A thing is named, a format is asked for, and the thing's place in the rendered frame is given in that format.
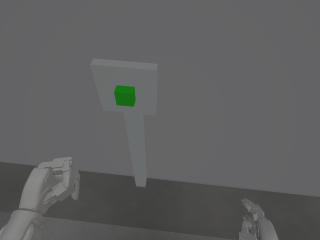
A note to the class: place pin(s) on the button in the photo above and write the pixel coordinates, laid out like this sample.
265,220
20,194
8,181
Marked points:
125,95

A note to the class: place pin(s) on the left robot forearm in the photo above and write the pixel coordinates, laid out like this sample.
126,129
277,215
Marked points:
24,224

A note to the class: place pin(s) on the panel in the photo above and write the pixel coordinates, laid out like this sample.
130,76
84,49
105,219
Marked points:
143,77

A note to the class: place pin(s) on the left robot hand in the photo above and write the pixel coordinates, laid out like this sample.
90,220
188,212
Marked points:
36,193

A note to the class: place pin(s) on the right robot hand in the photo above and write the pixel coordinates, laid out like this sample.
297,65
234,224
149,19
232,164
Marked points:
262,229

